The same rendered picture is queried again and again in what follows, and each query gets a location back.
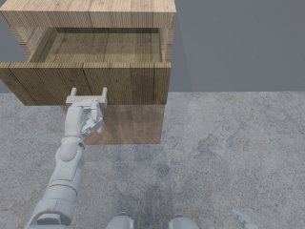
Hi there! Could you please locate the robot left hand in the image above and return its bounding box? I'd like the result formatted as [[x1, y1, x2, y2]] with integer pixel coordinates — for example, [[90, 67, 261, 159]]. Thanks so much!
[[64, 98, 104, 141]]

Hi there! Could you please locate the left robot shin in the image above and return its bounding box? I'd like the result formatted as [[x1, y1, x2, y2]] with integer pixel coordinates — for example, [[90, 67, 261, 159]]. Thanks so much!
[[118, 212, 128, 216]]

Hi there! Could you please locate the cabinet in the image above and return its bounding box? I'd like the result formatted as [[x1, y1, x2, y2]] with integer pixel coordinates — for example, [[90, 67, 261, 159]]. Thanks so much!
[[0, 0, 176, 145]]

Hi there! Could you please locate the handle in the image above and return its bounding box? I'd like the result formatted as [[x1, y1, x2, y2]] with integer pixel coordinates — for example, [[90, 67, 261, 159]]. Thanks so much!
[[66, 87, 108, 109]]

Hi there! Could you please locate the drawer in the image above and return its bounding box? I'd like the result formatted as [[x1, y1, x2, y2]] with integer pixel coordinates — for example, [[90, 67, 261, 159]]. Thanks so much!
[[0, 27, 172, 106]]

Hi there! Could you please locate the left robot thigh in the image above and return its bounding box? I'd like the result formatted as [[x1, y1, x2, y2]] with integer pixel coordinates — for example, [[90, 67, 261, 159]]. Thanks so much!
[[105, 216, 134, 229]]

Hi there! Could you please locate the robot left forearm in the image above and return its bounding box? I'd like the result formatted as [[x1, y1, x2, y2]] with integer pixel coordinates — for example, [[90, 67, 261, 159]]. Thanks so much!
[[25, 136, 86, 229]]

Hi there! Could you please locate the robot right hand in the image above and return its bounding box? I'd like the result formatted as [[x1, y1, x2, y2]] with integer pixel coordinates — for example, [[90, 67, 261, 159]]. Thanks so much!
[[230, 209, 258, 229]]

